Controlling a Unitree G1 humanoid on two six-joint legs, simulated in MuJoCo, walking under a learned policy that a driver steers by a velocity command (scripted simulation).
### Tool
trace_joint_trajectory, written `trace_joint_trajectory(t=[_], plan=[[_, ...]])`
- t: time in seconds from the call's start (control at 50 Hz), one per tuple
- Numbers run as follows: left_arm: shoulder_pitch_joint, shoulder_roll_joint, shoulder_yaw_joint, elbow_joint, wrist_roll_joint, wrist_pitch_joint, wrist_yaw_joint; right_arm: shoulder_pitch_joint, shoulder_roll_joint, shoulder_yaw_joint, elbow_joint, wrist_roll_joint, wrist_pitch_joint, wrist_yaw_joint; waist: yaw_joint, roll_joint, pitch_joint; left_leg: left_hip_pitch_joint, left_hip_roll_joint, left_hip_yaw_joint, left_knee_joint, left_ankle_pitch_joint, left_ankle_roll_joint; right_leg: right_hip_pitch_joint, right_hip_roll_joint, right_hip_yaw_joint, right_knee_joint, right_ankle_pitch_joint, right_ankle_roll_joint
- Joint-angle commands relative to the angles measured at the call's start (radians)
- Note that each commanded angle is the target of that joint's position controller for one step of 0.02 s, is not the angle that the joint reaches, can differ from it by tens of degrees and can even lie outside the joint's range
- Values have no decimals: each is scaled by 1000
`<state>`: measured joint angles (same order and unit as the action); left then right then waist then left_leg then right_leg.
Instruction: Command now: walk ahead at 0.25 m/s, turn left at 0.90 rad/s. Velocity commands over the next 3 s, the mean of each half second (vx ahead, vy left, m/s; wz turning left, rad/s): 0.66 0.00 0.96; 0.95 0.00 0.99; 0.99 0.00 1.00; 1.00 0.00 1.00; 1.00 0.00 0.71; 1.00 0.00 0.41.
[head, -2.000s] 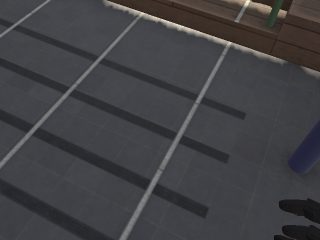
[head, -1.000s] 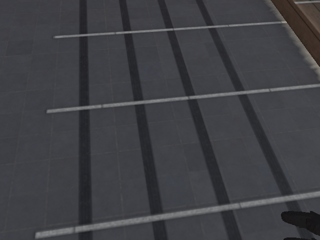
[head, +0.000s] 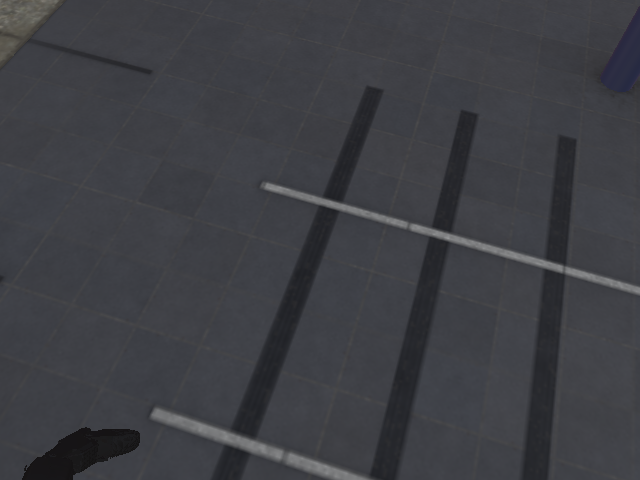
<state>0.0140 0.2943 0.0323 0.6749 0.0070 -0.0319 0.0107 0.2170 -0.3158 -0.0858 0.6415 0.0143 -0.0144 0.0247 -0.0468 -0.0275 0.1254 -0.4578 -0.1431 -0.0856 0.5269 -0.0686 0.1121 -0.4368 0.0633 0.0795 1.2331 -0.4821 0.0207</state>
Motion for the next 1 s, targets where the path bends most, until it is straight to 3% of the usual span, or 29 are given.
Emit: trace_joint_trajectory(t=[0.02,0.1,0.18,0.22,0.24,0.26,0.28,0.3,0.32,0.34,0.36,0.38,0.46,0.52,0.6,0.62,0.68,0.7,0.72,0.74,0.76,0.78,0.8,0.82,0.84,0.88,0.9,0.96,1.0], plan=[[68,132,40,-57,6,-1,-5,-28,-137,-38,-111,17,-2,-28,76,60,-281,303,220,-469,-257,-236,151,-89,-46,77,-186,82,-1],[1,85,34,-60,-4,-16,-19,-14,-167,-47,-119,14,12,-56,40,102,-220,204,179,-480,-298,-462,146,-8,-10,47,-461,127,28],[-27,75,41,-71,-21,-43,-17,-4,-152,-42,-115,19,21,-53,14,147,-179,136,159,-494,-260,-516,118,90,3,41,-611,204,38],[-5,76,49,-72,-31,-56,-14,-24,-126,-31,-124,21,25,-46,29,152,-160,76,149,-502,-209,-531,99,184,-3,36,-688,243,37],[42,76,56,-61,-36,-62,-12,-51,-113,-24,-133,23,26,-42,61,142,-154,10,139,-492,-162,-552,80,281,-15,30,-754,289,27],[123,90,69,-39,-39,-66,-8,-69,-89,-14,-143,24,24,-37,103,115,-159,-100,114,-454,-73,-582,43,423,-52,32,-802,298,9],[243,126,85,-19,-35,-68,-2,-62,-35,4,-148,23,19,-34,148,36,-214,-229,65,-347,141,-646,-8,598,-182,131,-821,196,-37],[329,176,86,-22,-9,-67,-2,-47,45,31,-169,20,9,-31,148,-105,-252,-367,-15,-176,431,-593,-39,689,-370,396,-904,-81,-112],[264,236,103,-26,16,-75,-11,-76,-6,30,-231,41,-12,-22,101,-260,-138,-584,92,-124,542,-448,-52,620,-501,682,-1030,-331,-198],[223,182,95,-41,-5,-75,-5,-94,-80,15,-207,26,-13,-21,107,-189,-72,-624,169,-76,635,-373,-75,583,-490,621,-1029,-330,-194],[245,142,82,-33,-17,-69,2,-89,-106,2,-185,8,-10,-21,117,-107,-60,-622,185,-50,708,-319,-85,570,-438,496,-1006,-232,-156],[262,135,74,-35,-16,-64,5,-69,-94,2,-170,1,-7,-19,112,-52,-73,-587,201,-32,767,-283,-85,540,-389,390,-1001,-141,-125],[313,117,56,15,8,-71,3,-109,-46,18,-182,23,-13,-4,112,-58,-26,-559,257,-1,845,-108,-96,435,-299,96,-1047,148,-110],[336,97,44,46,20,-73,-3,-161,-39,23,-189,29,-11,3,118,-59,13,-533,260,22,759,-5,-110,399,-273,-60,-1075,304,-111],[408,131,45,94,12,-66,-2,-284,-6,42,-208,32,-24,38,156,-23,68,-484,254,126,494,55,-70,471,-291,-189,-1109,468,-86],[415,151,48,104,8,-62,0,-306,4,47,-214,33,-29,49,152,-23,73,-448,241,158,421,45,-49,501,-299,-223,-1099,601,-76],[411,245,65,110,5,-45,15,-250,-44,24,-204,34,-29,57,55,-133,-36,-138,100,294,325,-64,14,545,-319,-315,-905,1515,-59],[397,273,72,107,5,-35,20,-129,-93,-2,-181,39,-24,54,-29,-172,-110,20,63,296,316,-127,41,535,-339,-320,-732,1686,-67],[361,285,77,89,1,-34,22,81,-171,-42,-126,41,-15,48,-141,-185,-214,316,37,273,275,-144,87,421,-349,-303,-496,1734,-75],[320,243,66,60,-9,-48,24,319,-237,-82,-47,45,-3,31,-240,-89,-276,703,78,131,104,-32,138,148,-274,-289,-157,1286,-41],[414,54,13,0,19,-83,8,256,-297,-75,-35,32,-9,14,-48,264,-301,972,286,-341,74,-227,258,-286,-79,-203,244,-7,-7],[342,101,2,-68,-23,-139,2,287,-257,-66,-78,16,-30,12,-94,236,-549,1049,409,-796,-152,-583,378,-400,-32,44,357,-18,-35],[178,160,16,-108,-50,-162,4,307,-202,-54,-53,4,-50,12,-133,115,-399,935,397,-775,-255,-547,300,-468,-78,73,296,81,-60],[153,136,9,-123,-54,-171,7,269,-184,-45,-36,-1,-66,13,-66,5,-257,752,376,-688,-277,-452,274,-446,-108,68,206,127,-65],[177,117,7,-98,-31,-166,7,183,-152,-33,-44,-4,-73,13,6,-70,-180,565,331,-581,-276,-355,253,-362,-143,71,129,155,-51],[258,121,19,-70,-13,-127,-7,75,-94,-12,-58,-15,-72,2,102,3,-90,337,239,-431,-312,-264,243,-261,-175,73,27,179,-10],[250,124,21,-73,-4,-113,-10,63,-80,-7,-49,-2,-71,-5,113,18,-56,261,220,-386,-330,-229,242,-246,-184,54,-37,179,12],[67,80,4,-147,28,-106,-15,65,-84,-4,-21,13,-72,-35,73,40,37,-2,127,-237,-348,-88,205,-126,-139,-42,-325,395,60],[-34,33,-8,-181,21,-113,-24,100,-112,-16,8,18,-67,-45,18,54,20,-102,89,-199,-337,-131,149,51,-86,-77,-547,597,61]])
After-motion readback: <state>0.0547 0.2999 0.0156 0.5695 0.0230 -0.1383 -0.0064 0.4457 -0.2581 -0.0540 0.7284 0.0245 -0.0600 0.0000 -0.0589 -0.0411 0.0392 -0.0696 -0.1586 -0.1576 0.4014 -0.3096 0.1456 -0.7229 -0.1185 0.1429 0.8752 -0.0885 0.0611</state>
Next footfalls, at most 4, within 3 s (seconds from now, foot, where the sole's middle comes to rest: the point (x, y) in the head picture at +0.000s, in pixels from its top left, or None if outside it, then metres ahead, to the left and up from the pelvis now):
0.28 right None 0.23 -0.17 -0.76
0.74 left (166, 449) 0.46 0.27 -0.76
1.16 right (78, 263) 0.89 0.51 -0.76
1.62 left None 0.69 0.94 -0.76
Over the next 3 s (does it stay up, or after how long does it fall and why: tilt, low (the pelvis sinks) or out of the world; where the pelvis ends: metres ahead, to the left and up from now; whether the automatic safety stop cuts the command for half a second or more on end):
stays up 0.11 1.76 -0.02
